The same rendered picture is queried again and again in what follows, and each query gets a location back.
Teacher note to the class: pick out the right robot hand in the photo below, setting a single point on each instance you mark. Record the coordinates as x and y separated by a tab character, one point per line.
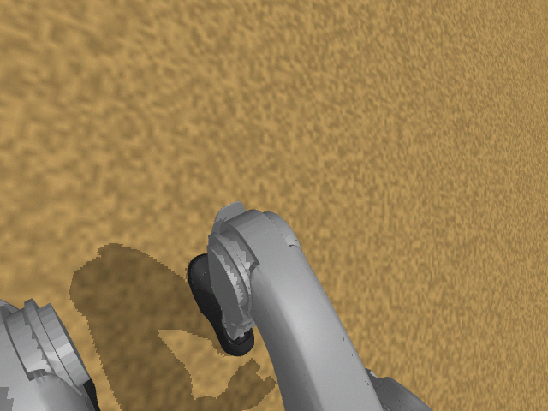
394	396

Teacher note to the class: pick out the right robot foot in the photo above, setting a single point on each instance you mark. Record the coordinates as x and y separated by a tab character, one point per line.
200	285

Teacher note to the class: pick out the left robot foot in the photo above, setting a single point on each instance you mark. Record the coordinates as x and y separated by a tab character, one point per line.
91	391

